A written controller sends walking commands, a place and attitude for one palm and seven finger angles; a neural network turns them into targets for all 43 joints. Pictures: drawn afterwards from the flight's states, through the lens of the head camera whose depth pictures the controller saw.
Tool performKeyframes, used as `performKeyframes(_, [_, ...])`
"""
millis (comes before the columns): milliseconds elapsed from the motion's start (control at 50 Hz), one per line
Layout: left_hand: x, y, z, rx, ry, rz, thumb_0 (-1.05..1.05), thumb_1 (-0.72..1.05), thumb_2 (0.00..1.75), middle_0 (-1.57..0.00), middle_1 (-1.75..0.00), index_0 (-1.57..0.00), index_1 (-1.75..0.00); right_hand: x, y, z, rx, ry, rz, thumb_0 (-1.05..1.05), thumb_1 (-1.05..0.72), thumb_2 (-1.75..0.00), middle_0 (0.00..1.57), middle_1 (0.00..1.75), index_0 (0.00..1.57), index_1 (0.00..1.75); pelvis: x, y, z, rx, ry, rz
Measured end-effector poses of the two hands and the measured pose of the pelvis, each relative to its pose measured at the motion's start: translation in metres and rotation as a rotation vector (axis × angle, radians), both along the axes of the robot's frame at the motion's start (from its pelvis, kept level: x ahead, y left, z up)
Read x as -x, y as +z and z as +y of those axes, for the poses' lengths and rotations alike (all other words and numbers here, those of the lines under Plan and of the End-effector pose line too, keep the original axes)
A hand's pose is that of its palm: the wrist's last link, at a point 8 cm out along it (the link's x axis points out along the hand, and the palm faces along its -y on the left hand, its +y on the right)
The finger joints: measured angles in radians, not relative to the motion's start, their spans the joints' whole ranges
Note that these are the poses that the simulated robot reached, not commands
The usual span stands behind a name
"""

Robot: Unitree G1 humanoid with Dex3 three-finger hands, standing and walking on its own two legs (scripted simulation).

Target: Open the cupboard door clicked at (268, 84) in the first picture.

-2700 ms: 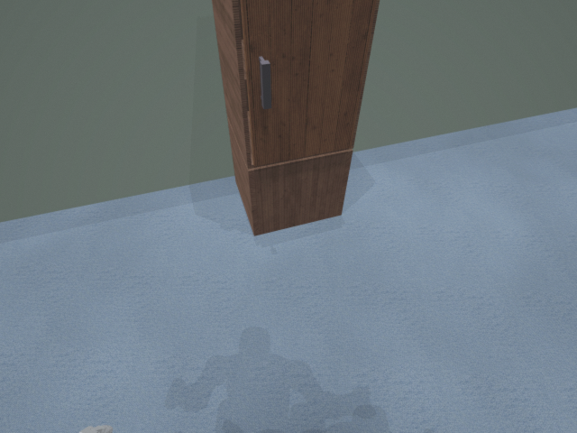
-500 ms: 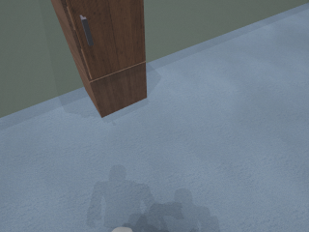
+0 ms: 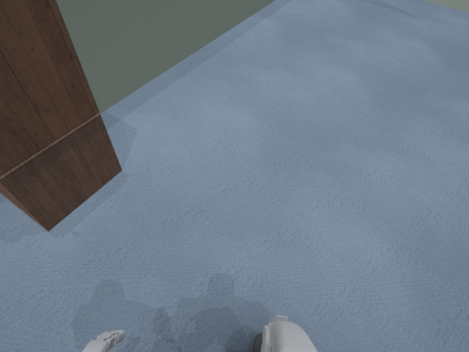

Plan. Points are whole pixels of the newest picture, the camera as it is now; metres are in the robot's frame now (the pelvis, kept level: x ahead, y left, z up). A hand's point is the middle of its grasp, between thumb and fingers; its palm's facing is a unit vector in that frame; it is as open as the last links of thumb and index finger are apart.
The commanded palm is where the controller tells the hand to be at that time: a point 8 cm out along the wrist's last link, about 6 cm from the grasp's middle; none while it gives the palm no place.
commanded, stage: walk to a spot facing it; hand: left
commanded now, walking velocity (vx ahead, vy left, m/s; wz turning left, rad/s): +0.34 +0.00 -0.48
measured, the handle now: out of the picture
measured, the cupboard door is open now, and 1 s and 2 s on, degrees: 0 0 0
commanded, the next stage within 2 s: turn to face it in 0.86 s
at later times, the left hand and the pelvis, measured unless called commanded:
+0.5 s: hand (152, 292) +0.26 +0.17 -0.17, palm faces -0.09 -0.98 -0.19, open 7.3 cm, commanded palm none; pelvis +0.20 -0.02 +0.00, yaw -10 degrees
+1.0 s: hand (215, 184) +0.55 +0.05 -0.17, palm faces -0.46 -0.87 -0.17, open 7.3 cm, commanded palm none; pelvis +0.39 -0.07 -0.01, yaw -27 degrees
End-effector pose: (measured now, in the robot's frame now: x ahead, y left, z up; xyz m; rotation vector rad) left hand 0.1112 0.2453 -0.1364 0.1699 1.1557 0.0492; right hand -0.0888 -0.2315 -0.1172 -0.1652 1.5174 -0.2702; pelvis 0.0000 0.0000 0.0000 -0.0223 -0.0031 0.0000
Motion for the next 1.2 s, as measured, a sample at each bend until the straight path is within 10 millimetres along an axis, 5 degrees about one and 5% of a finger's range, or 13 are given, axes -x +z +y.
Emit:
performKeyframes(80, [-0.082,-0.009,-0.039,0.008,-0.106,-0.081,0.0,0.91,0.9,-0.2,-0.3,-0.2,-0.29,0.015,-0.012,-0.002,-0.04,-0.108,0.128,0.01,-0.91,-0.9,0.2,0.3,0.2,0.3,-0.038,-0.017,-0.019,-0.006,-0.047,-0.005])
performKeyframes(140, [-0.118,-0.014,-0.059,0.006,-0.122,-0.141,0.0,0.91,0.9,-0.2,-0.3,-0.2,-0.29,-0.002,-0.023,-0.011,-0.054,-0.152,0.154,0.01,-0.91,-0.9,0.2,0.3,0.2,0.3,-0.06,-0.026,-0.032,-0.012,-0.067,-0.019])
performKeyframes(260, [-0.126,-0.005,-0.073,-0.011,-0.136,-0.047,0.0,0.91,0.9,-0.2,-0.3,-0.2,-0.29,-0.118,-0.023,-0.036,-0.027,-0.129,-0.083,0.01,-0.91,-0.9,0.2,0.3,0.2,0.3,-0.098,-0.008,-0.039,-0.004,-0.113,-0.02])
performKeyframes(400, [-0.139,0.005,-0.046,-0.047,-0.083,0.01,-0.01,0.94,0.9,-0.2,-0.3,-0.21,-0.3,-0.255,-0.007,-0.039,-0.025,-0.066,-0.338,0.01,-0.91,-0.9,0.2,0.3,0.2,0.3,-0.151,0.004,-0.033,0.002,-0.157,-0.003])
performKeyframes(560, [-0.15,-0.018,-0.012,-0.028,-0.022,0.147,0.0,0.92,0.9,-0.2,-0.3,-0.2,-0.29,-0.367,0.002,-0.02,0.014,-0.005,-0.469,0.0,-0.91,-0.9,0.2,0.3,0.2,0.3,-0.225,-0.005,-0.009,0.007,-0.201,-0.015])
performKeyframes(660, [-0.186,-0.012,-0.01,-0.024,-0.081,0.229,0.0,0.92,0.9,-0.2,-0.3,-0.2,-0.29,-0.371,0.006,-0.007,0.025,-0.095,-0.43,0.0,-0.91,-0.9,0.2,0.3,0.2,0.3,-0.264,0.005,-0.004,-0.009,-0.266,-0.015])
performKeyframes(800, [-0.277,-0.004,-0.037,-0.006,-0.177,0.209,0.0,0.91,0.9,-0.2,-0.3,-0.2,-0.29,-0.336,0.007,-0.009,0.054,-0.259,-0.246,-0.01,-0.94,-0.9,0.2,0.3,0.2,0.3,-0.316,0.013,-0.014,-0.011,-0.353,-0.003])
performKeyframes(900, [-0.362,-0.005,-0.081,-0.004,-0.285,0.156,0.0,0.92,0.9,-0.2,-0.3,-0.2,-0.29,-0.308,-0.001,0.001,0.006,-0.38,-0.094,0.0,-0.92,-0.9,0.2,0.3,0.2,0.3,-0.351,0.009,-0.037,-0.012,-0.406,-0.005])
performKeyframes(1020, [-0.475,-0.011,-0.158,-0.029,-0.444,0.017,0.0,0.92,0.9,-0.2,-0.3,-0.2,-0.29,-0.294,-0.023,0.002,-0.079,-0.53,0.054,0.0,-0.91,-0.9,0.2,0.3,0.2,0.3,-0.394,-0.012,-0.082,-0.019,-0.467,-0.013])
performKeyframes(1100, [-0.518,-0.01,-0.196,-0.035,-0.459,-0.091,0.0,0.92,0.9,-0.2,-0.3,-0.2,-0.29,-0.316,-0.04,-0.019,-0.111,-0.549,0.076,0.01,-0.91,-0.9,0.2,0.3,0.2,0.3,-0.413,-0.022,-0.106,-0.02,-0.455,-0.026])
performKeyframes(1200, [-0.531,0.006,-0.22,-0.021,-0.436,-0.104,0.0,0.91,0.9,-0.2,-0.3,-0.2,-0.29,-0.384,-0.038,-0.058,-0.091,-0.482,-0.055,0.01,-0.91,-0.9,0.2,0.3,0.2,0.3,-0.433,-0.008,-0.118,-0.012,-0.412,-0.027])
